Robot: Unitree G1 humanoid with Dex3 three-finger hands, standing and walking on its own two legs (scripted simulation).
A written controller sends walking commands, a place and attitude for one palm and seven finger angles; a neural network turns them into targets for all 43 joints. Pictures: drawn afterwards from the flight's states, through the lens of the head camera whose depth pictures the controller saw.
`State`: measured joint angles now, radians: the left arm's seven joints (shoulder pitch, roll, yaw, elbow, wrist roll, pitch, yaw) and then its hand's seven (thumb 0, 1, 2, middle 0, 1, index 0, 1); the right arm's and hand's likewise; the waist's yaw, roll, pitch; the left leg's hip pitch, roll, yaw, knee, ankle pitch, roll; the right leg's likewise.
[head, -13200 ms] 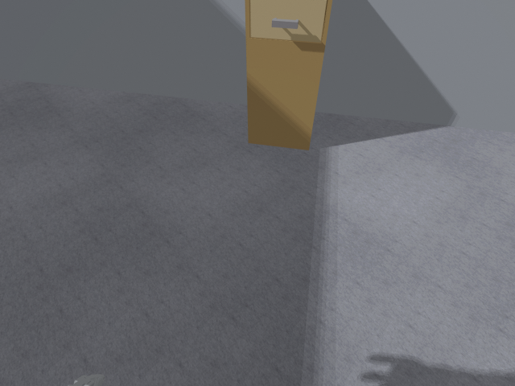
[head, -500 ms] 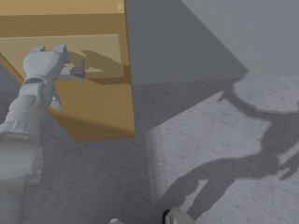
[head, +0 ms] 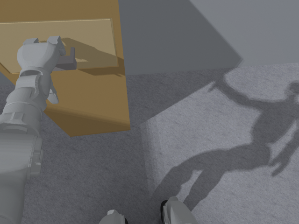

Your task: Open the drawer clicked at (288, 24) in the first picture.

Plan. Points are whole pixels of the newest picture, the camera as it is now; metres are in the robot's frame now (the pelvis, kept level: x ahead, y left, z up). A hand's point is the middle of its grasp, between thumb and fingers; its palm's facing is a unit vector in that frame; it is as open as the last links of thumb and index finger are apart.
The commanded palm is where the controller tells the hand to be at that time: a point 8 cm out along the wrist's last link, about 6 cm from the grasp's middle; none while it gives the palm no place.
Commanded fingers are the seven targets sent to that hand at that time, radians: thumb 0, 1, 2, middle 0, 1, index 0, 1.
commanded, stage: lower the fingers behind the handle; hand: left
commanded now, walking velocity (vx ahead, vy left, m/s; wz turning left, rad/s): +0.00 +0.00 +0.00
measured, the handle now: (54, 57) +0.58 +0.22 +0.03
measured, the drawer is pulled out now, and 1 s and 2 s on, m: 0.00 0.00 0.03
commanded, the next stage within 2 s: close the thumb around the handle in 0.64 s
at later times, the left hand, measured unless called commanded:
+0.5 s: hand (54, 75) +0.53 +0.22 +0.01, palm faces -0.10 -0.03 -0.99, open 13.8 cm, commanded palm +0.52 +0.21 +0.06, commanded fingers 0.00 -0.50 0.30 -0.30 -1.20 -0.30 -1.20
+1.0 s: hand (53, 76) +0.53 +0.22 +0.01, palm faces -0.08 -0.04 -1.00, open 11.9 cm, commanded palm +0.52 +0.21 +0.06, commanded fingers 0.00 0.28 0.64 -0.36 -1.28 -0.36 -1.28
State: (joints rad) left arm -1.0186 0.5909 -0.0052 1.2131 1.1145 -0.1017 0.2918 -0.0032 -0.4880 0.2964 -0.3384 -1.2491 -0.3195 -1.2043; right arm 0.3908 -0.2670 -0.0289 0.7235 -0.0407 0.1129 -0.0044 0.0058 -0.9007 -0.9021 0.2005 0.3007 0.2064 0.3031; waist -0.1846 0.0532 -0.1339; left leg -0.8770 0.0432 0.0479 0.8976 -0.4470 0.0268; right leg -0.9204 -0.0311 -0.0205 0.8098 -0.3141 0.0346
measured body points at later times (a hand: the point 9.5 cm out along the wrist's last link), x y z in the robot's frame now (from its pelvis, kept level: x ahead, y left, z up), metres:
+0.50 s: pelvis +0.00 +0.00 -0.01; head +0.15 +0.00 +0.42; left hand +0.53 +0.21 +0.06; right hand -0.03 -0.28 -0.13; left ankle -0.03 +0.10 -0.69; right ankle +0.03 -0.15 -0.69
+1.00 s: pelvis +0.00 +0.00 -0.01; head +0.15 +0.00 +0.42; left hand +0.53 +0.22 +0.07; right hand -0.02 -0.28 -0.13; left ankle -0.03 +0.10 -0.69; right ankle +0.03 -0.15 -0.69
